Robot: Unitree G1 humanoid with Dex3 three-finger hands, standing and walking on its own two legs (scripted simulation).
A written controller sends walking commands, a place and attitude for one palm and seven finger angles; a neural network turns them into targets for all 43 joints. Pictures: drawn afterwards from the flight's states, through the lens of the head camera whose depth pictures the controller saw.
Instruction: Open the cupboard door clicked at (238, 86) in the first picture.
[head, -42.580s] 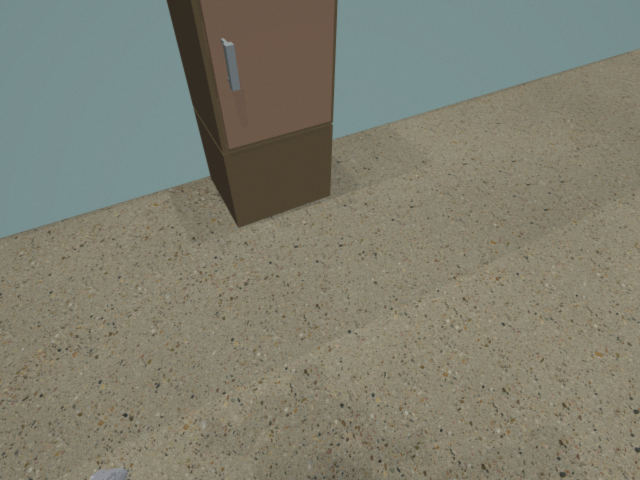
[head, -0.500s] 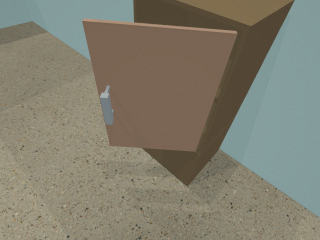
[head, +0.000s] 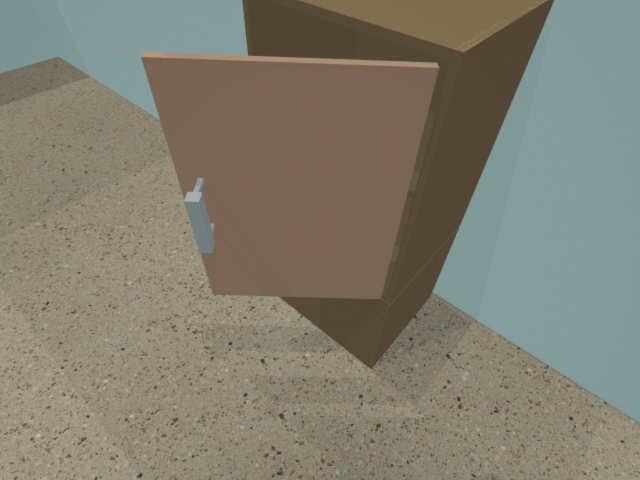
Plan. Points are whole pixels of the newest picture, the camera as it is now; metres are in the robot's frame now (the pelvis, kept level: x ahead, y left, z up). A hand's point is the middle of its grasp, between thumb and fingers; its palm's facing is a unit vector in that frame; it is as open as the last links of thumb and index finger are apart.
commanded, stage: come to a stop and stand still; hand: left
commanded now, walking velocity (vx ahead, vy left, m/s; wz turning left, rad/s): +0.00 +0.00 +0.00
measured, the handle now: (203, 215) +0.57 +0.25 -0.04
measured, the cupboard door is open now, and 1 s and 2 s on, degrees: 40 40 40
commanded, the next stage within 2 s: look again from close up in 0.36 s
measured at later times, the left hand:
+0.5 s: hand out of the picture -0.03 +0.18 -0.18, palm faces +0.02 -0.98 -0.21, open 7.4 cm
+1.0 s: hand out of the picture +0.03 +0.19 -0.18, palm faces +0.01 -0.98 -0.21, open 7.4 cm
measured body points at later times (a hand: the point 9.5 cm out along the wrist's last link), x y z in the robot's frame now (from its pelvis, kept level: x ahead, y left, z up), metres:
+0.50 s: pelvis -0.01 +0.00 +0.00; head +0.00 +0.00 +0.45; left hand -0.03 +0.23 -0.16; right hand +0.01 -0.24 -0.15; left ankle +0.03 +0.11 -0.74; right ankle -0.02 -0.11 -0.74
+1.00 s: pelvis +0.01 +0.01 +0.00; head +0.02 +0.01 +0.44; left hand +0.03 +0.24 -0.16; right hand +0.01 -0.21 -0.16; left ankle +0.03 +0.11 -0.74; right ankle -0.02 -0.11 -0.74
